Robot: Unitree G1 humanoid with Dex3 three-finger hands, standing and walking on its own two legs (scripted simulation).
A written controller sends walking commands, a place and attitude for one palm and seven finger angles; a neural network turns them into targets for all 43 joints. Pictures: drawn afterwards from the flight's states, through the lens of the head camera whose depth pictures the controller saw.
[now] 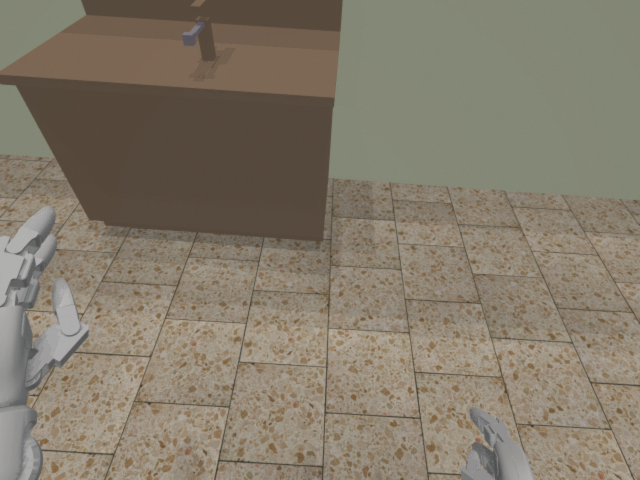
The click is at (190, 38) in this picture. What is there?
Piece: tap's lever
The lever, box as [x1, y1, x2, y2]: [182, 32, 195, 45]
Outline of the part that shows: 184,32 182,34 184,44 193,45 195,43 193,32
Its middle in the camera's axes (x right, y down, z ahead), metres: -0.38 -0.56 +1.09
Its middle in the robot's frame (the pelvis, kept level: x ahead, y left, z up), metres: +1.18 +0.45 +0.06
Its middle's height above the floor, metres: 0.84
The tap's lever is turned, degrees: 0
